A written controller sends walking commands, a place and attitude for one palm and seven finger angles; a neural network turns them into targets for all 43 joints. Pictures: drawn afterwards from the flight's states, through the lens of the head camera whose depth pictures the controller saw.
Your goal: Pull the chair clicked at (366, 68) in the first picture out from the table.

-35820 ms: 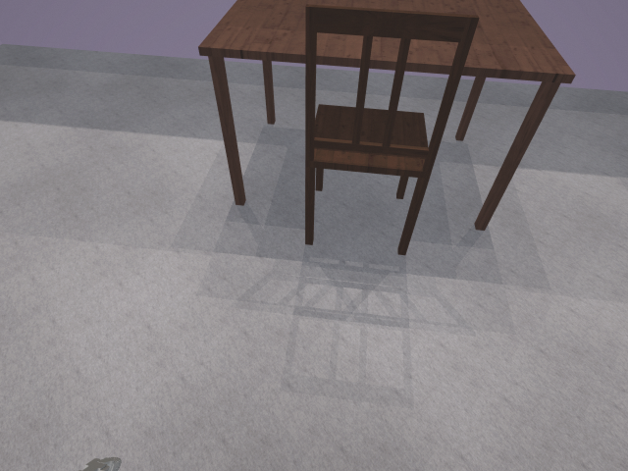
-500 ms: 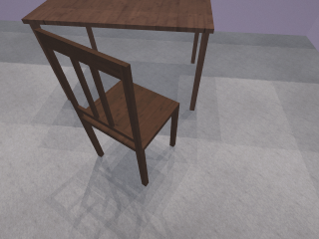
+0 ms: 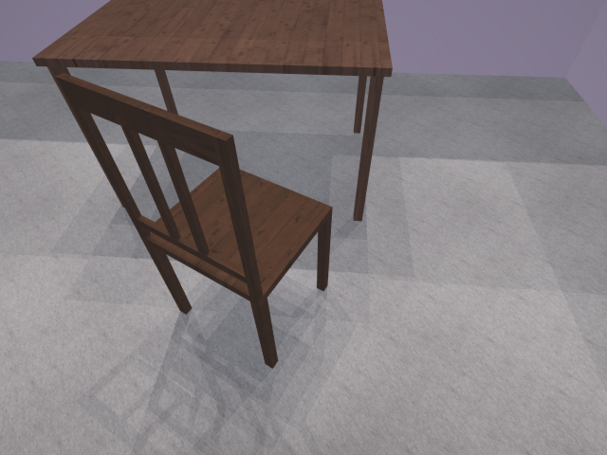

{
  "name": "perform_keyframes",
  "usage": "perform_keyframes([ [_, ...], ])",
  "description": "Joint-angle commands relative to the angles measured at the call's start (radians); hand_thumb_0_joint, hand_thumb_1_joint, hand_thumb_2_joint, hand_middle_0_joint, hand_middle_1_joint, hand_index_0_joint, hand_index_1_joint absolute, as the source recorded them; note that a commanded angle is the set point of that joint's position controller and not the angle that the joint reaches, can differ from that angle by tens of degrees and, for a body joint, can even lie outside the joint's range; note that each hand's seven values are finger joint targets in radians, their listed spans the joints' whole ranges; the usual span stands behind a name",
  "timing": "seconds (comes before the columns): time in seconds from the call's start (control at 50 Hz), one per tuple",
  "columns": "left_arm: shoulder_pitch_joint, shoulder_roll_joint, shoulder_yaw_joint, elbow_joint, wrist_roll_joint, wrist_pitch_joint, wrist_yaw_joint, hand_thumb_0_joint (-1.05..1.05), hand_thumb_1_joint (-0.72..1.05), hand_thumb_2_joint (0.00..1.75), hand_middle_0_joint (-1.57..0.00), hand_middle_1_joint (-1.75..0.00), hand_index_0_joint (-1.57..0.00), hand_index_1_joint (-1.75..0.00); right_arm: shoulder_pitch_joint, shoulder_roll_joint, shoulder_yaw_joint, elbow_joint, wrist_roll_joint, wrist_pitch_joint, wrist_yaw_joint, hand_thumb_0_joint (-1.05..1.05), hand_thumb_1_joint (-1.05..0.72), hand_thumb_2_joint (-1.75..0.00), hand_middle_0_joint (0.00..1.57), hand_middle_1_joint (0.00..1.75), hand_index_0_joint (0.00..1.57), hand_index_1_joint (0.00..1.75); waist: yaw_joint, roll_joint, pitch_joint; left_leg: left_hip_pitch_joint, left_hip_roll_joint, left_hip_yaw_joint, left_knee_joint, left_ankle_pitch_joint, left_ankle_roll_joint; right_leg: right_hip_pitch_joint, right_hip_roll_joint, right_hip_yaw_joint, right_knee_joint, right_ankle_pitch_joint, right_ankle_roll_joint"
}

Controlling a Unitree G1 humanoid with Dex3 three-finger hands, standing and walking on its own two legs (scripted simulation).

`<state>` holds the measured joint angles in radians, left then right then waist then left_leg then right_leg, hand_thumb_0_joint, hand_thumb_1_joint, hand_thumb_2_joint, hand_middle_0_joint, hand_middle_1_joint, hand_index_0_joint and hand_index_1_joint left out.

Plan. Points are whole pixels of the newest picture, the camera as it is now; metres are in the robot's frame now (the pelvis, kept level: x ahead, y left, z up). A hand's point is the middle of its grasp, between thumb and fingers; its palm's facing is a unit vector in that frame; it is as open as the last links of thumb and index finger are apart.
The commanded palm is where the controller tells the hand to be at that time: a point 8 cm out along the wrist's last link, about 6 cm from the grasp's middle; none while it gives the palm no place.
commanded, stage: let the arm hang, fingers relaxed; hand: left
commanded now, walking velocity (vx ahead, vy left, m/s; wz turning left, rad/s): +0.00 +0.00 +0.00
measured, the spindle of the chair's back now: (154, 188) +0.66 +0.37 -0.08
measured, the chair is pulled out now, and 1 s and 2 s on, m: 0.44 0.44 0.44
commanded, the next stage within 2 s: look to check the result in 0.02 s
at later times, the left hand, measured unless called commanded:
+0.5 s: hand out of the picture -0.01 +0.16 -0.17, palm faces +0.03 -0.98 -0.19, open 7.4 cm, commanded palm none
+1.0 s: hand out of the picture +0.00 +0.16 -0.17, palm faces +0.03 -0.98 -0.19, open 7.3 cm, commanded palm none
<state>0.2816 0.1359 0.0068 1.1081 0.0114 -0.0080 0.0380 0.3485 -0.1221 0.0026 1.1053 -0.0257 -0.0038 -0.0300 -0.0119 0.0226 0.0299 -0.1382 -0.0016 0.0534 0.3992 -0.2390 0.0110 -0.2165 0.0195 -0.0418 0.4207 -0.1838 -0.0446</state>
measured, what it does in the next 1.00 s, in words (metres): stands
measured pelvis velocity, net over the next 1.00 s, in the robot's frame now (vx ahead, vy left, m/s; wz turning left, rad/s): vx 0.01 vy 0.00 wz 0.00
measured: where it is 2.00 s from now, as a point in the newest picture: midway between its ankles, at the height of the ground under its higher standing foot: outside the picture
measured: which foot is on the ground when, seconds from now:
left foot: down 0.00-1.00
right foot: down 0.00-1.00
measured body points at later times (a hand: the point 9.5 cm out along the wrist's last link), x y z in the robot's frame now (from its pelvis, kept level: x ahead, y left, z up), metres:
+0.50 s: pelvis +0.01 -0.01 +0.00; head +0.02 -0.02 +0.45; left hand -0.01 +0.21 -0.16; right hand -0.02 -0.21 -0.17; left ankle -0.01 +0.11 -0.74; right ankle +0.03 -0.09 -0.74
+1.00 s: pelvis +0.01 +0.00 +0.00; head +0.03 -0.01 +0.45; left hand +0.00 +0.21 -0.16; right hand -0.02 -0.21 -0.16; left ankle -0.01 +0.11 -0.74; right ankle +0.03 -0.09 -0.74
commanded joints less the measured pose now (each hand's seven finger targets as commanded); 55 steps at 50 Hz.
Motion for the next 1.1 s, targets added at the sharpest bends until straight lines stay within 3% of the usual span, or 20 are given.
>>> perform_keyframes([
  [0.0,0.069,0.088,0.015,-0.024,-0.004,-0.013,0.001,0.00,0.90,0.90,-0.20,-0.30,-0.20,-0.30,0.103,-0.072,-0.013,-0.007,0.003,-0.008,-0.010,0.00,-0.90,-0.90,0.20,0.30,0.20,0.30,-0.003,-0.021,0.042,-0.058,0.084,-0.086,-0.082,0.073,0.030,0.024,-0.112,0.130,-0.100,0.033,-0.018],
  [0.1,0.067,0.088,0.012,-0.017,-0.004,-0.012,0.001,0.00,0.90,0.90,-0.20,-0.30,-0.20,-0.30,0.094,-0.075,-0.011,-0.003,0.004,-0.006,-0.011,0.00,-0.90,-0.90,0.20,0.30,0.20,0.30,-0.003,-0.020,0.074,-0.061,0.086,-0.086,-0.090,0.065,0.026,0.012,-0.111,0.130,-0.107,0.017,-0.018],
  [0.22,0.077,0.084,0.012,-0.009,-0.005,-0.015,0.001,0.00,0.90,0.90,-0.20,-0.30,-0.20,-0.30,0.093,-0.075,-0.011,-0.001,0.004,-0.005,-0.012,0.00,-0.90,-0.90,0.20,0.30,0.20,0.30,-0.004,-0.037,0.049,-0.039,0.083,-0.082,-0.084,0.070,0.026,0.022,-0.113,0.136,-0.119,0.020,-0.018],
  [0.32,0.077,0.082,0.010,-0.007,-0.006,-0.015,0.002,0.00,0.90,0.90,-0.20,-0.30,-0.20,-0.30,0.094,-0.075,-0.010,0.002,0.005,-0.006,-0.013,0.00,-0.90,-0.90,0.20,0.30,0.20,0.30,-0.005,-0.009,0.054,-0.034,0.087,-0.082,-0.088,0.083,0.025,0.025,-0.111,0.133,-0.113,0.040,-0.019],
  [0.58,0.086,0.080,0.011,-0.005,-0.006,-0.016,0.004,0.00,0.90,0.90,-0.20,-0.30,-0.20,-0.30,0.096,-0.067,-0.010,0.009,0.005,-0.002,-0.013,0.00,-0.90,-0.90,0.20,0.30,0.20,0.30,-0.004,-0.042,0.069,-0.040,0.081,-0.077,-0.083,0.069,0.023,0.027,-0.113,0.136,-0.128,0.030,-0.015],
  [0.7,0.083,0.078,0.012,-0.007,-0.007,-0.016,0.004,0.00,0.90,0.90,-0.20,-0.30,-0.20,-0.30,0.097,-0.068,-0.010,0.011,0.005,-0.004,-0.014,0.00,-0.90,-0.90,0.20,0.30,0.20,0.30,-0.003,-0.014,0.068,-0.035,0.085,-0.078,-0.087,0.082,0.022,0.027,-0.111,0.134,-0.122,0.038,-0.017],
  [0.82,0.085,0.080,0.012,-0.007,-0.008,-0.016,0.003,0.00,0.90,0.90,-0.20,-0.30,-0.20,-0.30,0.099,-0.070,-0.010,0.011,0.006,-0.006,-0.015,0.00,-0.90,-0.90,0.20,0.30,0.20,0.30,-0.003,-0.033,0.055,-0.032,0.087,-0.079,-0.088,0.089,0.023,0.040,-0.112,0.132,-0.116,0.055,-0.016],
  [0.94,0.087,0.078,0.010,-0.006,-0.008,-0.016,0.003,0.00,0.90,0.90,-0.20,-0.30,-0.20,-0.30,0.095,-0.075,-0.009,0.013,0.006,-0.009,-0.016,0.00,-0.90,-0.90,0.20,0.30,0.20,0.30,-0.003,-0.012,0.046,-0.017,0.091,-0.078,-0.088,0.114,0.023,0.043,-0.112,0.127,-0.103,0.091,-0.016],
  [0.98,0.083,0.075,0.010,-0.004,-0.006,-0.014,0.003,0.00,0.90,0.90,-0.20,-0.30,-0.20,-0.30,0.091,-0.073,-0.009,0.014,0.006,-0.007,-0.016,0.00,-0.90,-0.90,0.20,0.30,0.20,0.30,-0.002,-0.022,0.073,-0.025,0.093,-0.078,-0.092,0.109,0.024,0.028,-0.109,0.125,-0.104,0.078,-0.016],
  [1.08,0.084,0.079,0.010,-0.005,-0.006,-0.013,0.003,0.00,0.90,0.90,-0.20,-0.30,-0.20,-0.30,0.088,-0.074,-0.009,0.014,0.006,-0.008,-0.016,0.00,-0.90,-0.90,0.20,0.30,0.20,0.30,-0.002,-0.016,0.066,-0.021,0.094,-0.080,-0.094,0.105,0.025,0.030,-0.110,0.123,-0.104,0.065,-0.015],
])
